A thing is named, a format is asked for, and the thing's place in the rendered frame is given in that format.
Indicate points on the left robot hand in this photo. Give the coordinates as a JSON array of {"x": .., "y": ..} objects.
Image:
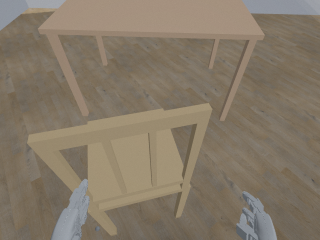
[{"x": 74, "y": 216}]

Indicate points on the chair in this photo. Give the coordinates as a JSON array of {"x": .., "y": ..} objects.
[{"x": 130, "y": 158}]

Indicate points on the right robot hand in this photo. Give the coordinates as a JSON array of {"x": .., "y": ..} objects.
[{"x": 260, "y": 225}]

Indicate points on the table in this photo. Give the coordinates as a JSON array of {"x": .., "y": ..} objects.
[{"x": 193, "y": 19}]

